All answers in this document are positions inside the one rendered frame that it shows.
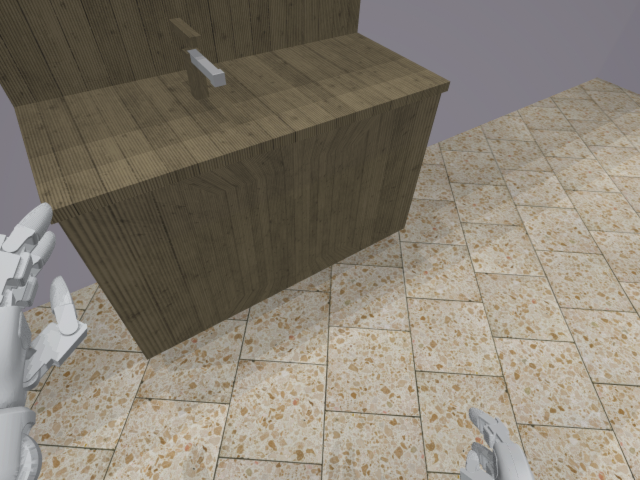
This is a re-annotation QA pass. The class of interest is counter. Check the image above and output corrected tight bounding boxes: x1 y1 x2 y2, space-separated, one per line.
0 0 450 360

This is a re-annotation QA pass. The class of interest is tap lever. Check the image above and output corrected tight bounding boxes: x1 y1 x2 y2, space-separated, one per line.
187 49 226 87

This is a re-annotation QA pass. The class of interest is right robot hand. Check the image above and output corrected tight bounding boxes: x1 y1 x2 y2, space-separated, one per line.
460 407 535 480

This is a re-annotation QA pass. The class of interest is robot left forearm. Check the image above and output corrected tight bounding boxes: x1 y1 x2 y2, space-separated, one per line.
0 406 42 480

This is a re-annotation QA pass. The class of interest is left robot hand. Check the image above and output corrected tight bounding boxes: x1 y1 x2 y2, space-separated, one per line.
0 202 87 409

